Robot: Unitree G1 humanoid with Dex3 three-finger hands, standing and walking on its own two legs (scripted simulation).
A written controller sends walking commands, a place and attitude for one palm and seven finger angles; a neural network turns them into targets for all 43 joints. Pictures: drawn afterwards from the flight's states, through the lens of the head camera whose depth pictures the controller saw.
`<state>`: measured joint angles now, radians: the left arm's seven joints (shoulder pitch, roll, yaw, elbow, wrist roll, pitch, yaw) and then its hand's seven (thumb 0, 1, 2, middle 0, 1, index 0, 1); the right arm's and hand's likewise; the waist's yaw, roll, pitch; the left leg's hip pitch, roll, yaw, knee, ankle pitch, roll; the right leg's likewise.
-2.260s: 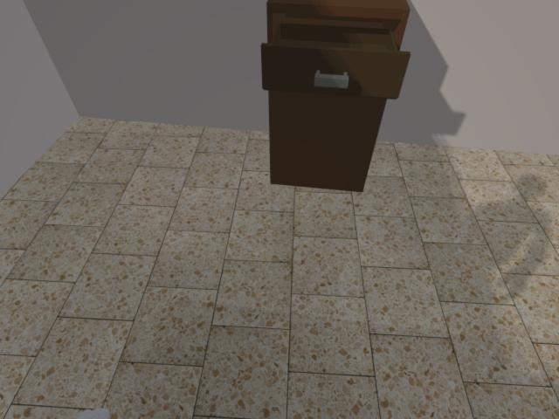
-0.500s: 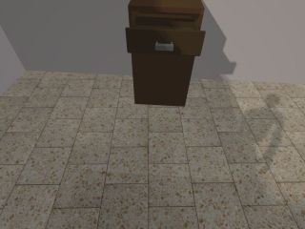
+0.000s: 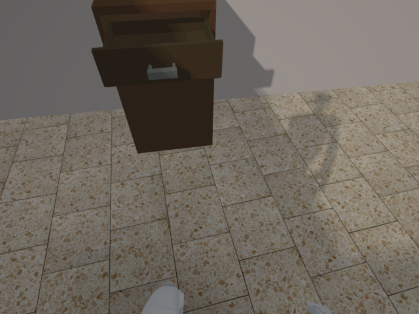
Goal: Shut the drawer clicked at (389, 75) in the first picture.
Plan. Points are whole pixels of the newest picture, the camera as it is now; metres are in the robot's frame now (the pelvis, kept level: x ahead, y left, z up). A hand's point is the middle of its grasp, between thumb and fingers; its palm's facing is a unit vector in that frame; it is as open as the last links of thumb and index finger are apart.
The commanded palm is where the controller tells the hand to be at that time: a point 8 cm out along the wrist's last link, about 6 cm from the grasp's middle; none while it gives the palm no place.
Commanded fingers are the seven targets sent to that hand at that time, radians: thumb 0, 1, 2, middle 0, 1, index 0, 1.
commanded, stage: walk to a spot facing it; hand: left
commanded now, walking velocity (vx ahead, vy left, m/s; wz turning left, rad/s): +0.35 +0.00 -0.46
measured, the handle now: (162, 69) +0.85 +0.26 -0.01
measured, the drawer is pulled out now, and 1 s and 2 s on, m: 0.28 0.28 0.28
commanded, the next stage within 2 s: turn to face it in 0.68 s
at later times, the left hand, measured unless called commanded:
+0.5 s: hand (151, 217) +0.36 +0.20 -0.16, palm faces -0.32 -0.93 -0.20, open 7.4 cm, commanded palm none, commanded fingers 0.00 0.90 0.90 -0.20 -0.30 -0.20 -0.30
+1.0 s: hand (198, 186) +0.48 +0.09 -0.17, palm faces -0.46 -0.87 -0.18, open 7.4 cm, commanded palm none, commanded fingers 0.00 0.90 0.90 -0.20 -0.30 -0.20 -0.30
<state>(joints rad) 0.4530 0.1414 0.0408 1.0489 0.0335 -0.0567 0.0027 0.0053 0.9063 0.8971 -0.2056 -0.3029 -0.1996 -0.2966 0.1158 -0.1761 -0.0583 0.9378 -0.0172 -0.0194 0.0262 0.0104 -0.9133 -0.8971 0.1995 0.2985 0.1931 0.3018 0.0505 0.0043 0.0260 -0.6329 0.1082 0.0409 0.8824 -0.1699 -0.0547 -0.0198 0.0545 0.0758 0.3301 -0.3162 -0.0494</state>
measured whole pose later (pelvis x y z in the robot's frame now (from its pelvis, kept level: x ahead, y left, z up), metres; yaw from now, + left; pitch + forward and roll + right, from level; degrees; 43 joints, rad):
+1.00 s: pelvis +0.30 -0.01 -0.01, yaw -28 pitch -1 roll -1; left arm 0.15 0.16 0.04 0.94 0.03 0.02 0.01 0.01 0.91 0.90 -0.20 -0.30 -0.20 -0.30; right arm 0.23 -0.16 -0.02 0.95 -0.02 0.00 -0.01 0.00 -0.91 -0.90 0.20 0.30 0.19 0.30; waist -0.04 0.01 0.01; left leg -0.39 0.09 0.05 0.75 -0.33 -0.04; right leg -0.29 0.03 -0.10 0.51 -0.20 -0.05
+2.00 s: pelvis +0.29 +0.01 +0.00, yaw +4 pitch -1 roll -1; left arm 0.24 0.28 0.08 0.94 0.02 0.07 0.01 0.01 0.91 0.90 -0.20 -0.30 -0.19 -0.30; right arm 0.12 -0.20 -0.03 0.88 -0.01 0.02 0.00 0.01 -0.91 -0.90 0.20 0.30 0.20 0.30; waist 0.03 -0.05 0.09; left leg -0.25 -0.01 0.03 0.52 -0.26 0.05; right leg -0.47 -0.11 -0.04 1.11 -0.41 0.08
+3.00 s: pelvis +0.41 +0.04 +0.00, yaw +9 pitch -1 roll +0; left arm 0.35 0.18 0.07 1.11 0.04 0.01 -0.01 0.01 0.91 0.90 -0.20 -0.30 -0.19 -0.30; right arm 0.27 -0.14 -0.05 1.04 -0.01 -0.08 -0.03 -0.02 -0.96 -0.90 0.20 0.30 0.20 0.30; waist 0.02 -0.07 0.01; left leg -0.10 0.03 0.17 0.38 -0.25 0.03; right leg -0.51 -0.11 -0.06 1.07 -0.24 0.01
